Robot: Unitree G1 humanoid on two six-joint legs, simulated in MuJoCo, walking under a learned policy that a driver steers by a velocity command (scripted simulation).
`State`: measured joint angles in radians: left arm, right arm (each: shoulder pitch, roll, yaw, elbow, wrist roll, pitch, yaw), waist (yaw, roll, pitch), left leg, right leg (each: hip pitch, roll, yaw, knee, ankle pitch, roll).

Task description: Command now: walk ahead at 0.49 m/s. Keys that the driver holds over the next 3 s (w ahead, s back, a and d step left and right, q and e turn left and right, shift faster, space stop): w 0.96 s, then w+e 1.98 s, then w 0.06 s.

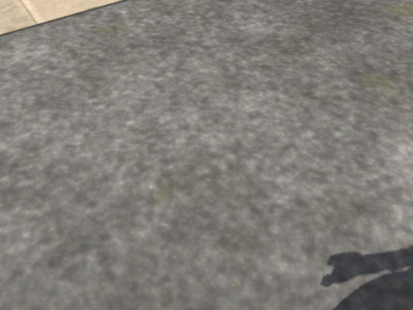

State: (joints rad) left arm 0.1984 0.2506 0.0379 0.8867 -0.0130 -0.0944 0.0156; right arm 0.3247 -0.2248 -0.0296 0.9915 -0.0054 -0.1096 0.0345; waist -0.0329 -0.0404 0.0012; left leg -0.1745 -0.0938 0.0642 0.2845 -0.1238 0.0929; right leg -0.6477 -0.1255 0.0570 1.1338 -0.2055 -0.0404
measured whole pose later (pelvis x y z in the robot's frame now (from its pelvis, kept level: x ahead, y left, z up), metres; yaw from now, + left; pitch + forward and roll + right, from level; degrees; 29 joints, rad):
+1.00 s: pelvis +0.55 -0.01 -0.01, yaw +1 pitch +2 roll +0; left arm 0.31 0.25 0.05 0.97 -0.03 -0.10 0.00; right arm 0.16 -0.24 -0.05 0.90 0.00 -0.10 0.04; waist 0.01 -0.03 0.03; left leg -0.36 -0.03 0.07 0.47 -0.15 0.07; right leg -0.39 -0.04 0.03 1.19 -0.37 -0.05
